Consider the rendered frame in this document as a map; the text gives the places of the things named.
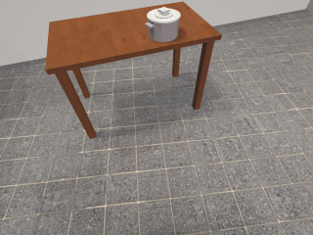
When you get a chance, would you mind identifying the pot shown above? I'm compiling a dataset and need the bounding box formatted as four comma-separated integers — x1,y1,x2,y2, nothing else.
145,20,179,42

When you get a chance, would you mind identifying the lid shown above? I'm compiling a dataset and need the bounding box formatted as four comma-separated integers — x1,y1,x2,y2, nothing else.
147,8,181,24

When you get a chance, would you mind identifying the knob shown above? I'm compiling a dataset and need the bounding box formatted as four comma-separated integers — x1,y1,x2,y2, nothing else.
157,7,170,14

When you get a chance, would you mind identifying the table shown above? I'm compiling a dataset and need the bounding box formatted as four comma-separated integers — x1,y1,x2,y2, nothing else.
45,1,222,139

